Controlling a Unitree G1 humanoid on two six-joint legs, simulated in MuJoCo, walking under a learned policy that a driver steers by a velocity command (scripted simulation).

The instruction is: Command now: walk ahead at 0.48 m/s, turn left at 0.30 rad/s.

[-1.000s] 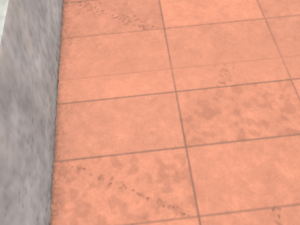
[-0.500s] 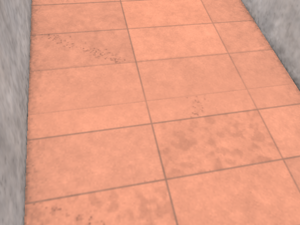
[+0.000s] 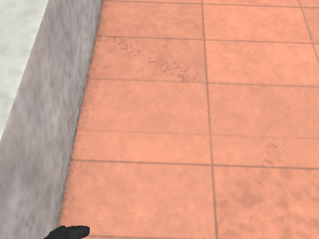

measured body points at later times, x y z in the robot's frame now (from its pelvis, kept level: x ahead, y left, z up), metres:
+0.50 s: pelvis +0.27 +0.03 +0.06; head +0.30 +0.04 +0.51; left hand +0.32 +0.27 -0.08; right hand +0.40 -0.22 -0.05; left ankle +0.32 +0.11 -0.67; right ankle +0.19 -0.10 -0.57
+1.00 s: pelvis +0.56 -0.07 +0.08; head +0.59 -0.07 +0.53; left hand +0.77 +0.14 -0.03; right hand +0.55 -0.33 -0.05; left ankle +0.42 +0.12 -0.52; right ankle +0.62 -0.13 -0.62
